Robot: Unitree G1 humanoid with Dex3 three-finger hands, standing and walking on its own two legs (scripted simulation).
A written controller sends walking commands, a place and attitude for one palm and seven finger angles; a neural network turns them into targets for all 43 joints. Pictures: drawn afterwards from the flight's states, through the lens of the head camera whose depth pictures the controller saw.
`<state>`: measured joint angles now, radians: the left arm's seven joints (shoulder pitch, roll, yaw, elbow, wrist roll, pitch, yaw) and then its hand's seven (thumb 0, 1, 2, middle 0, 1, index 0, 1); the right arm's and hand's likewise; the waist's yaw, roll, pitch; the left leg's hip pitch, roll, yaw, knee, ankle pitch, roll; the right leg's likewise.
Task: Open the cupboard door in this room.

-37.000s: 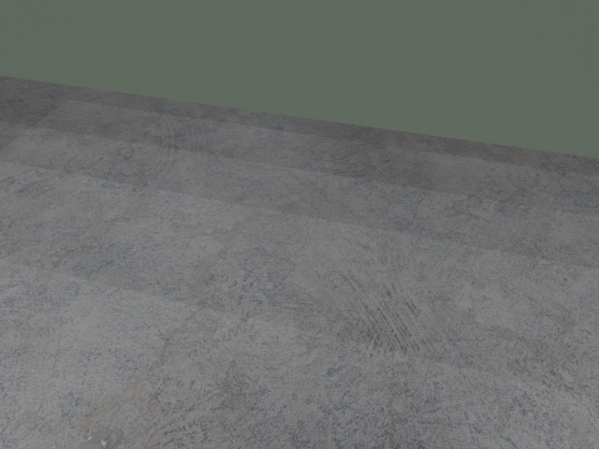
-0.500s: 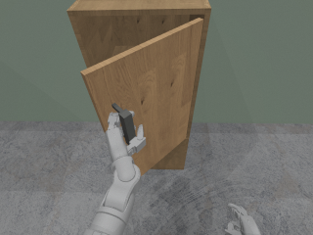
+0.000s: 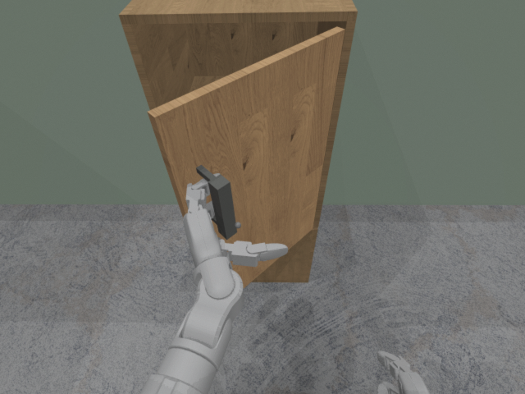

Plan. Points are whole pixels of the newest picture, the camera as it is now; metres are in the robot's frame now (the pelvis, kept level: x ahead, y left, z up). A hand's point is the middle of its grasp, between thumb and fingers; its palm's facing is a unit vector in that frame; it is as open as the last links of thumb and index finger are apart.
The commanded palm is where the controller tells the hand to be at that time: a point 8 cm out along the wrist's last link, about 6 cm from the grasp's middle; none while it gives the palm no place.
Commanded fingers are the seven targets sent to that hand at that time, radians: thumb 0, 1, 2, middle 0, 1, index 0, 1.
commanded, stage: open thumb and fingers to let go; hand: left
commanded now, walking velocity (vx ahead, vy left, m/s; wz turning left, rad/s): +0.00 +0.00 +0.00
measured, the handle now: (215, 202) +0.39 +0.10 +0.09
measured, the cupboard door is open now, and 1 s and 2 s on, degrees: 44 47 47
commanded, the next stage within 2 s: slide the hand sideways off the handle in 0.10 s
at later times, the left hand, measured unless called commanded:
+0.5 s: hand (239, 247) +0.31 +0.05 +0.09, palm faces -0.09 -1.00 +0.02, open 16.4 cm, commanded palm +0.28 +0.10 +0.08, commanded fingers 0.00 -0.50 0.30 -0.15 -0.30 -0.15 -0.30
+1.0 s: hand (210, 273) +0.27 +0.09 +0.09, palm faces -0.02 -1.00 -0.01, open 16.3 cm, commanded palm +0.24 +0.14 +0.08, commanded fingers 0.00 -0.50 0.30 -0.15 -0.30 -0.15 -0.30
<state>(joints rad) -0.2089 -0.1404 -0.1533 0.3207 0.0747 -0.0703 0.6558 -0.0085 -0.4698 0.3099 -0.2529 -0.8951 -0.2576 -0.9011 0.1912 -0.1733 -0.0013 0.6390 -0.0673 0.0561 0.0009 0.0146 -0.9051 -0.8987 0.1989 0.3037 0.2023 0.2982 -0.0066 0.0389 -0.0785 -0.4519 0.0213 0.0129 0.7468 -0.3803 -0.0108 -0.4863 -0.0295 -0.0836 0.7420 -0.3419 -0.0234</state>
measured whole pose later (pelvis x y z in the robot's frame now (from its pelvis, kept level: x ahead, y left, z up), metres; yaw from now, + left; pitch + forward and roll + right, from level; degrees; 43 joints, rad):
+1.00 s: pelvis +0.00 +0.00 +0.00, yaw -1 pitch +3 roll +0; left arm 0.17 0.06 -0.13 -0.01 -0.07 -0.19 0.05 -0.01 -0.50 0.30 -0.16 -0.30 -0.15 -0.31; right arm 0.22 -0.21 0.03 0.53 0.00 -0.06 -0.01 0.02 -0.90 -0.90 0.20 0.30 0.20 0.30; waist 0.02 0.04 -0.04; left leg -0.39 0.02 0.02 0.72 -0.38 -0.01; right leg -0.43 -0.03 -0.07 0.73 -0.34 -0.02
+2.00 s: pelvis +0.01 +0.00 +0.00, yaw +1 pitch +2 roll -1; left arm 0.45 0.21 0.10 -0.34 -0.22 -0.07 -0.15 -0.01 -0.48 0.30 -0.15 -0.30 -0.15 -0.30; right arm 0.25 -0.24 0.05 0.52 0.03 -0.20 -0.08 0.02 -0.90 -0.90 0.20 0.30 0.20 0.30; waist 0.04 0.06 -0.06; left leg -0.37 0.02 -0.01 0.75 -0.41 -0.01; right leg -0.39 -0.03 -0.10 0.73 -0.37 -0.01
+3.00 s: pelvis +0.02 +0.02 +0.03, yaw -1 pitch -5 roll -1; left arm 0.44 0.31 0.32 -0.34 -0.04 -0.08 0.11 0.01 0.87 0.89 -0.20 -0.30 -0.21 -0.30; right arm 0.19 -0.22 0.02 0.66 -0.01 -0.11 -0.07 0.02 -0.90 -0.90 0.20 0.30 0.20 0.30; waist 0.07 0.06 0.04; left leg -0.03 0.01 0.04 0.38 -0.26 0.01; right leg -0.06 -0.02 -0.06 0.36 -0.20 0.01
